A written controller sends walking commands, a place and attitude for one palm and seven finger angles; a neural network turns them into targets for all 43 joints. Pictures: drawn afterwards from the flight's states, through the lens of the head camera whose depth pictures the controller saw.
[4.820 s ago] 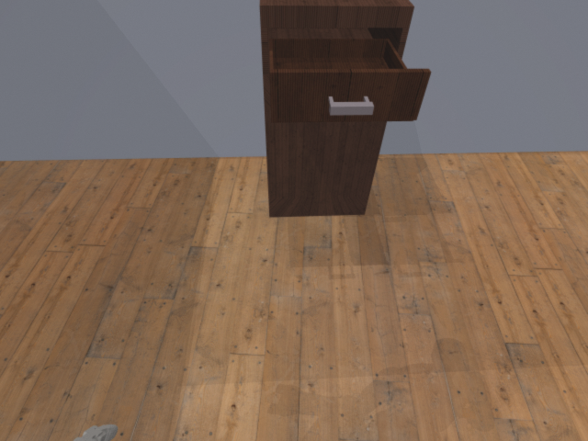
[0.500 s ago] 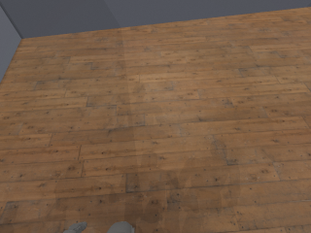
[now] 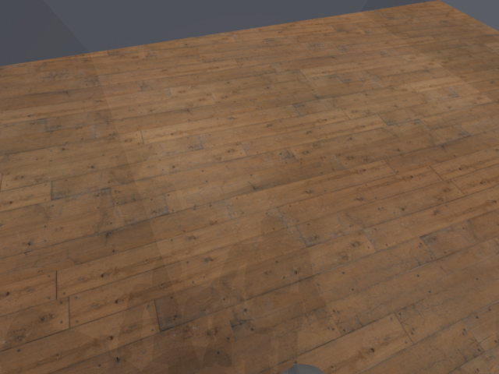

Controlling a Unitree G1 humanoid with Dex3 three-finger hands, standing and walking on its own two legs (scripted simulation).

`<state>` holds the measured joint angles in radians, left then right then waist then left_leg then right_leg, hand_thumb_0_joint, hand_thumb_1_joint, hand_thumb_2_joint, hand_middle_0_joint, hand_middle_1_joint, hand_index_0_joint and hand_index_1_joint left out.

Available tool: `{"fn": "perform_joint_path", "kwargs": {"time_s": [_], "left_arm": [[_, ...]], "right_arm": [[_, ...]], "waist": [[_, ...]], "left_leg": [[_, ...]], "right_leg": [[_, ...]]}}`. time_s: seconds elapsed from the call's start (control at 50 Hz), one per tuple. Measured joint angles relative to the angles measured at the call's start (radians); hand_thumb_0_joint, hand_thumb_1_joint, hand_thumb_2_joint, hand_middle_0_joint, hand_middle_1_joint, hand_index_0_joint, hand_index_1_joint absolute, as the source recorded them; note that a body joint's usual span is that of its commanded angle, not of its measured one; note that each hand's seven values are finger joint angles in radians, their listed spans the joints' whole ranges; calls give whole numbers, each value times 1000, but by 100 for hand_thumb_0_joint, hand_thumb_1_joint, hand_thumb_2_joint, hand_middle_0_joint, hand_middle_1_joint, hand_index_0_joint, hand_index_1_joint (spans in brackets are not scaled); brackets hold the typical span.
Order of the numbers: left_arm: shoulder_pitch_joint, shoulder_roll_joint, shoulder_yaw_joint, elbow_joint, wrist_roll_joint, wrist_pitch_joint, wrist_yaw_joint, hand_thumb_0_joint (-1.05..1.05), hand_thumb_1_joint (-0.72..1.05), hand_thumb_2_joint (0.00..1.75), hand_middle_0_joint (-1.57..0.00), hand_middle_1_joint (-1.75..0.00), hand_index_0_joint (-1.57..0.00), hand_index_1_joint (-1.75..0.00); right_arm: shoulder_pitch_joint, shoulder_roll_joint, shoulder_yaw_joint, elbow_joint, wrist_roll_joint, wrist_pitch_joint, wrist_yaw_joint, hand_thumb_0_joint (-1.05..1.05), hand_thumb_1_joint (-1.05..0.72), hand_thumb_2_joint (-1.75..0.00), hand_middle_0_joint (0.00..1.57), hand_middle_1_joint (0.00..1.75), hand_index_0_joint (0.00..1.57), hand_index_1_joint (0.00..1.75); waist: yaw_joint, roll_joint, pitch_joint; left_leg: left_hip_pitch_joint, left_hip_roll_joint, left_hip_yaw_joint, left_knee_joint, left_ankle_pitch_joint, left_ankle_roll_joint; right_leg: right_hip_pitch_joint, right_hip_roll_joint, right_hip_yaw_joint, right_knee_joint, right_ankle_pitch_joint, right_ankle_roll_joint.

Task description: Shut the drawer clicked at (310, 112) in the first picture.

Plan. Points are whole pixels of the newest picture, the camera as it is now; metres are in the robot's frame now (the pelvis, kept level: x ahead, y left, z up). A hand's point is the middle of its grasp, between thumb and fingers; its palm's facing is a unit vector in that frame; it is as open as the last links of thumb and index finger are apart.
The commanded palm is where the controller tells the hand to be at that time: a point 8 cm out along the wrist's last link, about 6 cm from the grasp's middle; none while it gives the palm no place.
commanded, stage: walk to a spot facing it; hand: left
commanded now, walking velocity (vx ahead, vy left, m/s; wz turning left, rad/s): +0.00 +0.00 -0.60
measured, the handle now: out of the picture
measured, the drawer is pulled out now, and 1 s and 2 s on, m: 0.30 0.30 0.30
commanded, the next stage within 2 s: turn to face it in 1.38 s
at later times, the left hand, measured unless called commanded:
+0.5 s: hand (197, 366) +0.15 +0.09 -0.15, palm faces -0.24 -0.94 -0.25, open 7.4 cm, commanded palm none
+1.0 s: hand (179, 305) +0.26 +0.15 -0.18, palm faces -0.47 -0.86 -0.20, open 7.4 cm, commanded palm none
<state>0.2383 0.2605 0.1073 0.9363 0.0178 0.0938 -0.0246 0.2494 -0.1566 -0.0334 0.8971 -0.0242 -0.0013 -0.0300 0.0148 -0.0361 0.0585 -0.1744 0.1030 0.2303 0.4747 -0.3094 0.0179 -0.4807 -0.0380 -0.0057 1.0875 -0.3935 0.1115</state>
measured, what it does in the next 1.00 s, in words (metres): walks ahead, turning right: right foot, then left foot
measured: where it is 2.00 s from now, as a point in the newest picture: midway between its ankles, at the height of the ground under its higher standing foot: outside the picture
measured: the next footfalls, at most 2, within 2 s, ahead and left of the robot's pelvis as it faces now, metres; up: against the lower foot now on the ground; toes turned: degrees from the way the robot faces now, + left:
right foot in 0.18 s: +0.02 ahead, -0.14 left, +0.00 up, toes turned -14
left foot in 0.80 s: +0.23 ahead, +0.02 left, +0.00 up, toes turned -25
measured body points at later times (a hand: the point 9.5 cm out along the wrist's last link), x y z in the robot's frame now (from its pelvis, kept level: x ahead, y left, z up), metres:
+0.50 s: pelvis +0.02 -0.07 +0.00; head +0.04 -0.10 +0.45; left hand +0.17 +0.14 -0.13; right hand +0.01 -0.34 -0.15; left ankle +0.07 +0.11 -0.66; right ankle -0.02 -0.13 -0.74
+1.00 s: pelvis +0.14 -0.02 +0.00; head +0.18 +0.00 +0.45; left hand +0.29 +0.20 -0.17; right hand +0.10 -0.28 -0.11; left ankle +0.19 +0.04 -0.74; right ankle +0.02 -0.12 -0.64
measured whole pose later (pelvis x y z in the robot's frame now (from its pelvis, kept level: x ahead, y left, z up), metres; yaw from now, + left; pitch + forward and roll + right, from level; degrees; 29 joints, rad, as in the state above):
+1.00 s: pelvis +0.14 -0.02 +0.00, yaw -36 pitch +0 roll -3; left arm 0.31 0.27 0.11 0.98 0.02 0.06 -0.02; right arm 0.17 -0.14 0.00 0.87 -0.02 -0.02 -0.02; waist 0.06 -0.06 0.05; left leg -0.22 0.07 0.18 0.48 -0.26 0.04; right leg -0.48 0.00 0.01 1.18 -0.37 0.07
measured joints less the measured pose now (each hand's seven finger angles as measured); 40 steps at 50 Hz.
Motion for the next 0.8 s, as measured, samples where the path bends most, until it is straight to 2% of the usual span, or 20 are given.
{"fn": "perform_joint_path", "kwargs": {"time_s": [0.12, 0.16, 0.18, 0.2, 0.22, 0.26, 0.3, 0.36, 0.46, 0.64, 0.74, 0.8], "left_arm": [[-54, -27, -16, -12, -2, -8, -3, 1, 91, 90, -20, -30, -20, -30], [-74, -36, -22, -23, -2, -20, -3, 1, 91, 90, -20, -30, -20, -30], [-81, -37, -26, -31, -1, -31, -4, 1, 91, 90, -20, -30, -20, -30], [-92, -42, -30, -35, 2, -46, 0, 1, 91, 90, -20, -30, -20, -30], [-103, -47, -35, -39, 0, -60, 5, 1, 91, 90, -20, -30, -20, -30], [-111, -54, -43, -48, -7, -75, 17, 1, 91, 90, -20, -30, -20, -30], [-105, -59, -44, -53, -11, -78, 28, 0, 91, 90, -20, -30, -20, -30], [-88, -63, -49, -47, -15, -79, 32, 0, 91, 90, -20, -30, -20, -30], [-46, -74, -56, -31, -14, -91, 21, 0, 91, 90, -21, -30, -20, -30], [82, -85, -55, 12, -5, -111, 17, 0, 91, 90, -21, -30, -20, -30], [147, -67, -46, 47, -1, -100, 23, 1, 91, 90, -21, -30, -20, -30], [176, -50, -36, 61, -6, -85, 26, 1, 91, 90, -21, -30, -20, -30]], "right_arm": [[26, -23, -22, 35, -5, 11, 13, 0, -91, -89, 20, 30, 20, 30], [36, -38, -31, 45, -5, 14, 16, 0, -91, -89, 20, 30, 20, 30], [46, -47, -34, 47, -3, 15, 19, 0, -91, -89, 20, 30, 20, 30], [51, -58, -39, 52, 1, 21, 21, 0, -91, -89, 20, 30, 20, 30], [49, -68, -42, 59, 4, 33, 21, 1, -91, -89, 20, 30, 20, 30], [40, -79, -43, 67, 7, 57, 14, 1, -91, -89, 20, 30, 20, 30], [22, -83, -43, 69, 6, 67, 12, 1, -91, -89, 20, 30, 20, 30], [-10, -84, -42, 56, 0, 62, 16, 1, -91, -89, 19, 30, 20, 30], [-47, -83, -40, 34, -8, 46, 24, 1, -91, -89, 19, 30, 20, 30], [-106, -78, -38, 13, -5, 32, 36, 1, -91, -89, 19, 30, 20, 30], [-142, -56, -27, -15, 5, 15, 36, 1, -91, -89, 19, 30, 20, 30], [-152, -44, -10, -41, 11, -10, 28, 1, -91, -89, 20, 30, 20, 30]], "waist": [[-30, 33, 26], [-40, 48, 30], [-43, 56, 27], [-45, 74, 29], [-47, 87, 33], [-49, 89, 34], [-43, 82, 28], [-42, 75, 15], [-32, 68, -10], [28, 55, -31], [64, 23, -29], [70, 3, -30]], "left_leg": [[-2, 47, 81, 61, -41, -32], [-12, 68, 106, 105, -66, -51], [-24, 81, 113, 144, -86, -62], [-52, 105, 98, 210, -105, -70], [-96, 107, 46, 309, -164, -79], [-185, 71, -66, 506, -232, -85], [-249, 47, -130, 628, -195, -93], [-310, 41, -180, 676, -97, -113], [-349, 37, -209, 632, -15, -134], [-333, -12, -215, 461, -22, -125], [-269, -58, -210, 284, -58, -103], [-174, -74, -199, 82, 43, -84]], "right_leg": [[91, -12, -68, -253, -40, -26], [133, -2, -86, -358, -5, -43], [167, 4, -95, -438, 57, -54], [173, 20, -101, -457, 73, -94], [164, 32, -100, -437, 59, -129], [164, 39, -88, -427, 35, -168], [185, 48, -63, -469, 52, -175], [221, 68, -28, -551, 99, -183], [266, 93, 19, -636, 140, -193], [323, 130, 110, -688, 139, -183], [350, 131, 174, -673, 103, -155], [337, 138, 214, -591, 40, -130]]}}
